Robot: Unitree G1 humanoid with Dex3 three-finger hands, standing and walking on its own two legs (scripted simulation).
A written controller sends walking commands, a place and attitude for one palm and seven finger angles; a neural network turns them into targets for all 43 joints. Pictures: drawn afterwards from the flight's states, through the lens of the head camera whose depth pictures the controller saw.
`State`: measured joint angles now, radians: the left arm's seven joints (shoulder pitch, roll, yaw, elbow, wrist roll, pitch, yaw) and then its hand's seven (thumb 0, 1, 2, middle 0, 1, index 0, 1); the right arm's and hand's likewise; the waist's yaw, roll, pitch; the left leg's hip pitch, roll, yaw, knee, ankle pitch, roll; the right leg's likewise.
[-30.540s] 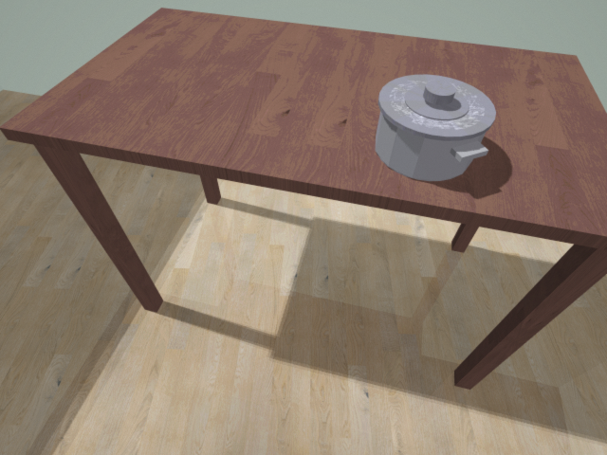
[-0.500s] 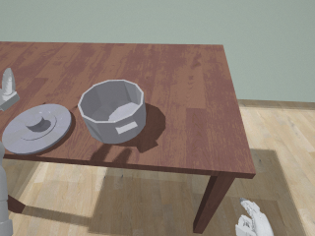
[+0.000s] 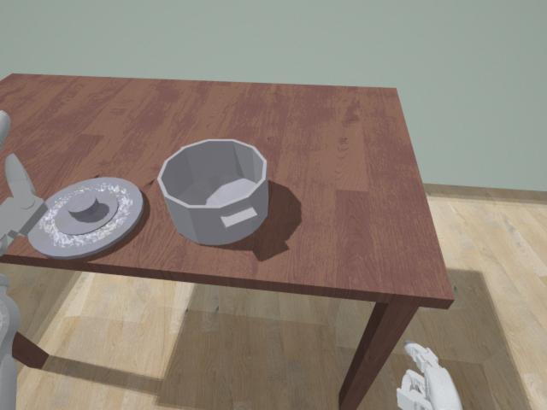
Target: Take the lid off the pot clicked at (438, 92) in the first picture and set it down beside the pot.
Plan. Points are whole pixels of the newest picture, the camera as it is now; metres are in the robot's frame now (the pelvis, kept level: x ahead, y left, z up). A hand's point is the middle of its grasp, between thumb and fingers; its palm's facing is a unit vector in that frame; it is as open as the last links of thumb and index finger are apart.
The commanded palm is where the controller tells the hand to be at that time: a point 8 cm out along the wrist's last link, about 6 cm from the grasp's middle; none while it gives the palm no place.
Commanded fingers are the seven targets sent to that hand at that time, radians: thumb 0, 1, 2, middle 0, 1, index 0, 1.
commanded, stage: draw the hand back to the body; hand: left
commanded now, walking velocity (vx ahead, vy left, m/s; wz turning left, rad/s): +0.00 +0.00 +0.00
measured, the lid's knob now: (82, 205) +0.40 +0.40 +0.06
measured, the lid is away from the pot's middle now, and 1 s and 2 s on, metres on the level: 0.24 0.24 0.24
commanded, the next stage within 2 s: step back with the hand held close in 0.44 s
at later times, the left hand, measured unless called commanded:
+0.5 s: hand (21, 258) +0.17 +0.25 +0.25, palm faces +0.49 -0.81 -0.34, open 7.4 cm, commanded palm +0.12 +0.29 +0.25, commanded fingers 0.00 0.90 0.90 -0.20 -0.30 -0.20 -0.30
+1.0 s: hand (32, 284) +0.16 +0.24 +0.22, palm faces +0.31 -0.79 -0.53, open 7.4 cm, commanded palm +0.09 +0.31 +0.25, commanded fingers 0.00 0.90 0.90 -0.20 -0.30 -0.20 -0.30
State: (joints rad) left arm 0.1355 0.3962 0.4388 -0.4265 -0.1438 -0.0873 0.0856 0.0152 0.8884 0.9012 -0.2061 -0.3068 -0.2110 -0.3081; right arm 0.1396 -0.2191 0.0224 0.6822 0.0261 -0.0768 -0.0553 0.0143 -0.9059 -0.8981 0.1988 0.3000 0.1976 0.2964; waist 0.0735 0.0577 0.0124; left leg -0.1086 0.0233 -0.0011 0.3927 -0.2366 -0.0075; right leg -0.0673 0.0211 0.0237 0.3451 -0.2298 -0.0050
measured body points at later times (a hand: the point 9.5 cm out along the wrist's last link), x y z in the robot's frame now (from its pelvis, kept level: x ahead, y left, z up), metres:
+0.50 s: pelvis -0.01 +0.01 +0.00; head -0.02 -0.01 +0.45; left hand +0.14 +0.29 +0.26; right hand +0.21 -0.19 -0.08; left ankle -0.01 +0.12 -0.75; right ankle -0.02 -0.12 -0.75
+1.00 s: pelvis -0.04 +0.03 -0.01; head +0.00 +0.04 +0.44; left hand +0.14 +0.28 +0.25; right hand +0.14 -0.21 -0.09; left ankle -0.01 +0.12 -0.75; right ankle -0.02 -0.12 -0.75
